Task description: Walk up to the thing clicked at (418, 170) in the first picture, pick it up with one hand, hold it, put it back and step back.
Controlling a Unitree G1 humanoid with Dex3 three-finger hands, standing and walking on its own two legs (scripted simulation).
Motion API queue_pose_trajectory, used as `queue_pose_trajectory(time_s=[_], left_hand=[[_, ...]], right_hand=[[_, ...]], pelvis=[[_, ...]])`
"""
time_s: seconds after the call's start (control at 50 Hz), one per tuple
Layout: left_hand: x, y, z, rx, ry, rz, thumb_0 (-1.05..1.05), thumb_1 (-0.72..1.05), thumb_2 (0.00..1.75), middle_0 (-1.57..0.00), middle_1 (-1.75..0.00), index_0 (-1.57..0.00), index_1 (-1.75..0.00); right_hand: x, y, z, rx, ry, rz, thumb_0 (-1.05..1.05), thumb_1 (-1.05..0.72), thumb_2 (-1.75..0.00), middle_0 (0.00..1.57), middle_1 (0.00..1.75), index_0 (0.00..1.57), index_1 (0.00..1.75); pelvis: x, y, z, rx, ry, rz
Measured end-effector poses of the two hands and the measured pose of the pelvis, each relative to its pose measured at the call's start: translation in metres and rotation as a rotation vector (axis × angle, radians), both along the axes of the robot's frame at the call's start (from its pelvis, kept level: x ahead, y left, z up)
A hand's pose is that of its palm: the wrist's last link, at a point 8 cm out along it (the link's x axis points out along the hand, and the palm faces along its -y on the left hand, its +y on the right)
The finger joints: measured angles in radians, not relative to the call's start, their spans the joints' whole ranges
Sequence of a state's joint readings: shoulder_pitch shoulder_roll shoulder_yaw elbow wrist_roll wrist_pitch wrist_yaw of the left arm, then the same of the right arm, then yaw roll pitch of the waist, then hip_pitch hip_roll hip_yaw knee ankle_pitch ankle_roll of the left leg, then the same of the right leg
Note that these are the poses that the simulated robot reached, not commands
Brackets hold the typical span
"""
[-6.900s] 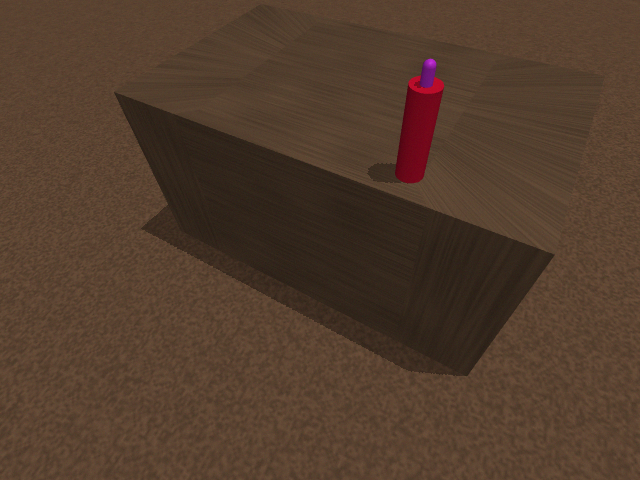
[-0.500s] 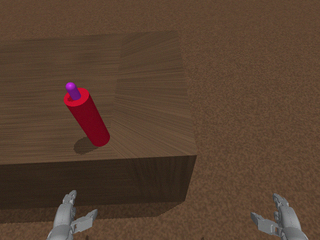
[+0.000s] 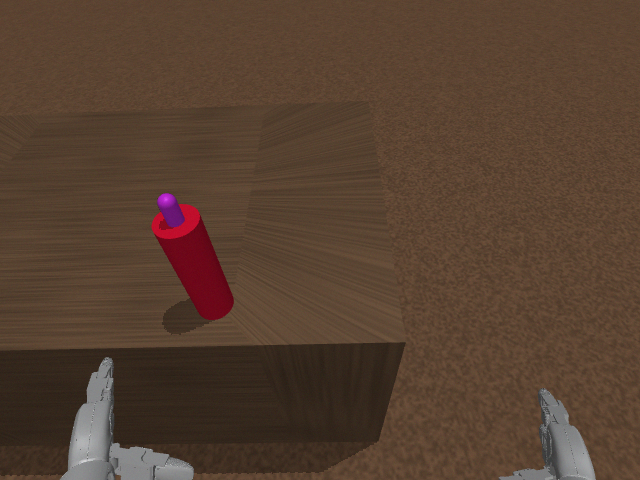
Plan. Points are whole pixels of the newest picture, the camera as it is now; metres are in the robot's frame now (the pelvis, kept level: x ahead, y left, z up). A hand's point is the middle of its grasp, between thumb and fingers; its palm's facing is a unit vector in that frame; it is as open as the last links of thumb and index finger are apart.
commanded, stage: rise first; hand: left
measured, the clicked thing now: (194, 258) +0.41 +0.24 +0.01
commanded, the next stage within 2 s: go down in 0.76 s
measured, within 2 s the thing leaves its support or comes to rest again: neither
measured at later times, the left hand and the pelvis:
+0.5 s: hand (114, 427) +0.17 +0.27 +0.01, palm faces +0.34 -0.86 -0.39, open 17.5 cm; pelvis -0.01 -0.01 +0.00, yaw +1 degrees
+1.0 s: hand (97, 430) +0.16 +0.28 +0.02, palm faces +0.39 -0.84 -0.38, open 17.5 cm; pelvis -0.02 -0.01 +0.00, yaw +1 degrees
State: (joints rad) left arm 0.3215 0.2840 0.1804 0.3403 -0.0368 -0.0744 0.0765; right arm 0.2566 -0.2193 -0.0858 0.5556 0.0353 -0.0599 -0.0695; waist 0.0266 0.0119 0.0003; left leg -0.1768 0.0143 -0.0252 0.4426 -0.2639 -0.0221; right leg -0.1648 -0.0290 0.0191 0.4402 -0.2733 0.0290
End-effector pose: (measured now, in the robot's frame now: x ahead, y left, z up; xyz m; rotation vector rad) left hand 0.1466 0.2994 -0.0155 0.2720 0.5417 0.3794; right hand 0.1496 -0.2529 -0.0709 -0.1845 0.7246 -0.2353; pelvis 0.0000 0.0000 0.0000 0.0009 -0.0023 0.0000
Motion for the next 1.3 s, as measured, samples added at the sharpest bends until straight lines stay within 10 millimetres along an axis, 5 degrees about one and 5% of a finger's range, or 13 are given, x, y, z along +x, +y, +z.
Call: queue_pose_trajectory(time_s=[0.52,0.92,1.06,1.3], left_hand=[[-0.019,0.009,0.057,0.111,-0.187,0.001,-0.02,-0.53,0.04,-0.05,-0.05,-0.04,-0.05],[-0.031,0.023,0.062,0.149,-0.22,0.032,-0.02,-0.54,0.06,-0.05,-0.05,-0.04,-0.05],[-0.021,0.026,0.064,0.133,-0.289,0.02,-0.02,-0.57,0.03,-0.07,-0.07,-0.08,-0.06],[0.027,0.078,0.07,0.037,-0.393,-0.006,-0.02,-0.56,0.02,-0.08,-0.07,-0.09,-0.05]], right_hand=[[-0.012,-0.011,-0.006,0.002,0.014,0.01,-0.01,0.53,-0.04,0.05,0.05,0.05,0.06],[-0.02,-0.01,-0.008,-0.004,0.02,0.028,-0.01,0.54,-0.05,0.05,0.05,0.05,0.06],[-0.016,-0.007,-0.011,-0.006,0.026,0.042,-0.01,0.52,-0.05,0.05,0.05,0.05,0.06],[-0.015,-0.003,-0.011,-0.031,0.019,0.027,-0.01,0.51,-0.05,0.05,0.05,0.05,0.05]], pelvis=[[-0.012,-0.008,0.001,0.003,-0.043,0.013],[-0.021,-0.008,0.001,0.003,-0.043,0.016],[-0.022,-0.007,-0.003,-0.003,-0.023,0.026],[-0.023,-0.003,-0.01,-0.009,0.024,0.032]])
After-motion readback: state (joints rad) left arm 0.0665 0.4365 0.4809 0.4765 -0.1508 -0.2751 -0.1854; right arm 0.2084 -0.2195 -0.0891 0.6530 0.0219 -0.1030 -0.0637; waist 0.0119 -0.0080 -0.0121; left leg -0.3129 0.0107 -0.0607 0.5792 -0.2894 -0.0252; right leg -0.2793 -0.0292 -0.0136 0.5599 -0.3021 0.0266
